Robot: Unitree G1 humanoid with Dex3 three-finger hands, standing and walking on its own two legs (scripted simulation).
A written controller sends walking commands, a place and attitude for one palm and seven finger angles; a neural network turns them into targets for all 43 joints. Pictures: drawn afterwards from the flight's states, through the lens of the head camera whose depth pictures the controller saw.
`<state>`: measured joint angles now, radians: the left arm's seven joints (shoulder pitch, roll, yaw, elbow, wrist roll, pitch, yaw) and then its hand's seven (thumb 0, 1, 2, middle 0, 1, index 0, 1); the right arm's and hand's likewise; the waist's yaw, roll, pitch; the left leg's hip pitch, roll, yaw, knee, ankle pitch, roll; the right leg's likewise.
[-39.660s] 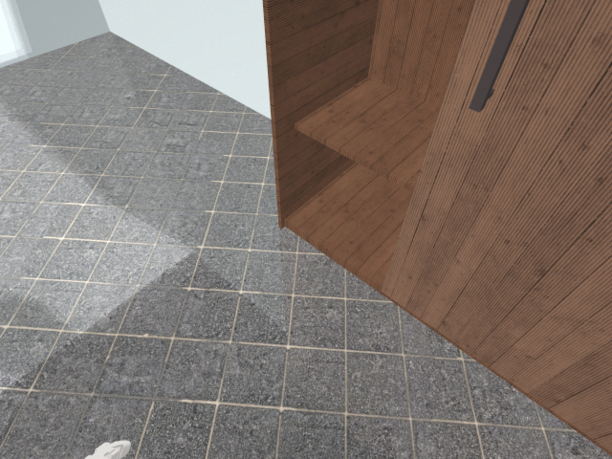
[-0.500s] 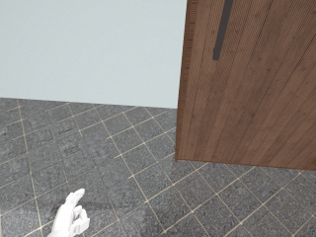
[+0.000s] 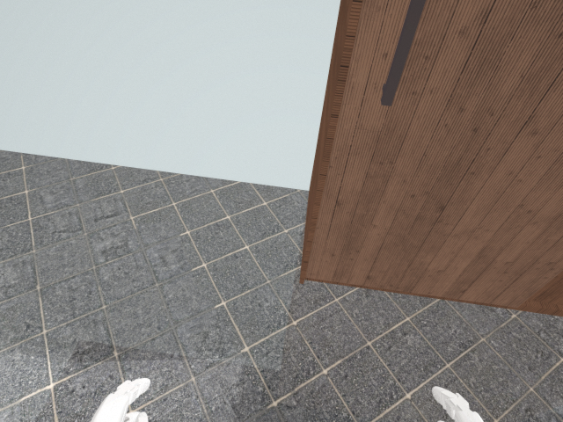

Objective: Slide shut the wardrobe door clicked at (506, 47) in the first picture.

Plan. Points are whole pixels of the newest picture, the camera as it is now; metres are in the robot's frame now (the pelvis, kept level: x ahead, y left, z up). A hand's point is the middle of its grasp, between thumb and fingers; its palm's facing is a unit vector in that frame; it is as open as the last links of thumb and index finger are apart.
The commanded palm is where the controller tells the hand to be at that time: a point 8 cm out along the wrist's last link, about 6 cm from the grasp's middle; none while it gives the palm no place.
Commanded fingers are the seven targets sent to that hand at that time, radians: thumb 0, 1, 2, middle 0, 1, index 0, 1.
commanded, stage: let the arm hang, fingers relaxed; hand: right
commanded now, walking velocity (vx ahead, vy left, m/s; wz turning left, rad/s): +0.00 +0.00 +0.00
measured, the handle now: (404, 35) +0.74 -0.16 +0.24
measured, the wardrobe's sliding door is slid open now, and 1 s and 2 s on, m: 0.00 0.00 0.00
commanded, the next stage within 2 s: look to check the result in 0.88 s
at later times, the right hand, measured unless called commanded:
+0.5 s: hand out of the picture -0.03 -0.21 -0.15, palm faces -0.01 +0.95 -0.30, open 7.4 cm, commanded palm none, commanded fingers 0.00 -0.90 -0.90 0.20 0.30 0.20 0.30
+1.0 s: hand out of the picture +0.05 -0.18 -0.16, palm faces -0.01 +0.98 -0.21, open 7.3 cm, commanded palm none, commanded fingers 0.00 -0.90 -0.90 0.20 0.30 0.20 0.30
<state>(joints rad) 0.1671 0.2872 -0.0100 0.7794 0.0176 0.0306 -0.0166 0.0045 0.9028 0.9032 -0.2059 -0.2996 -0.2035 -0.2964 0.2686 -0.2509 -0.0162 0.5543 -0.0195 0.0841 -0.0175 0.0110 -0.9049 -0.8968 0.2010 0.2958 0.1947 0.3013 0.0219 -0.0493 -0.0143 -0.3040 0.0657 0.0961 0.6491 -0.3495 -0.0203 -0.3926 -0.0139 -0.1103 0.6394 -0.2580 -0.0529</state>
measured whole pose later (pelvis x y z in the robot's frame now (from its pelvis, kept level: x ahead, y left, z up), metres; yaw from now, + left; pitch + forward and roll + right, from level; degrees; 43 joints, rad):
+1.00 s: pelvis +0.03 +0.00 +0.02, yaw +0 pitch -1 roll +0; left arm 0.22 0.17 0.00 1.15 0.01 0.02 0.02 0.00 0.91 0.90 -0.20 -0.30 -0.20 -0.30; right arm 0.23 -0.18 0.01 1.14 -0.01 0.00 -0.04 0.01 -0.91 -0.90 0.20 0.30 0.20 0.30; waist 0.01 0.00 0.05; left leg -0.10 0.05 0.10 0.37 -0.25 -0.02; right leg -0.20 0.00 -0.11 0.40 -0.19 -0.04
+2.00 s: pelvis +0.05 -0.01 +0.02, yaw +1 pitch -1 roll +0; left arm 0.21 0.17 0.00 1.16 0.01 0.01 0.02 0.00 0.91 0.90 -0.20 -0.30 -0.20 -0.30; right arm 0.25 -0.18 0.01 1.16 -0.01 0.00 -0.04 0.01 -0.91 -0.90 0.20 0.30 0.20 0.30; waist 0.01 0.01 0.05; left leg -0.06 0.06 0.08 0.35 -0.26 -0.04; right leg -0.15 0.01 -0.13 0.38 -0.21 -0.05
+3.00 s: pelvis +0.05 +0.00 +0.02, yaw +1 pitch -1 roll +0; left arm 0.20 0.18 0.00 1.16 0.01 0.01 0.02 0.00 0.91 0.90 -0.20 -0.30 -0.20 -0.30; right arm 0.23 -0.19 0.01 1.16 -0.01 0.00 -0.04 0.01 -0.91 -0.90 0.20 0.30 0.20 0.30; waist 0.01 0.01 0.06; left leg -0.06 0.05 0.08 0.34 -0.26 -0.03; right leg -0.16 0.00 -0.13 0.36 -0.19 -0.04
